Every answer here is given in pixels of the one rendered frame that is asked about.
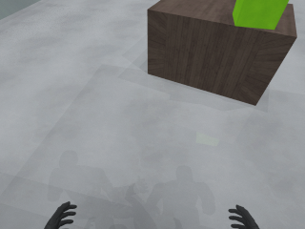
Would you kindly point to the carton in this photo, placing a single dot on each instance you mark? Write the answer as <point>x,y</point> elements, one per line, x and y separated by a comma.
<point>258,14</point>

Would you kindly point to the robot left hand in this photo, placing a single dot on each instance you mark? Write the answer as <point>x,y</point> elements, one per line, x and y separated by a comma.
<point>55,221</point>

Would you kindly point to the pedestal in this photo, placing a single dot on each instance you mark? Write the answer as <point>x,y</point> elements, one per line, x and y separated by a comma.
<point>197,44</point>

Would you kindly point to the robot right hand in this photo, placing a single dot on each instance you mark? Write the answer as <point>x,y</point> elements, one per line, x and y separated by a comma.
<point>246,218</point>

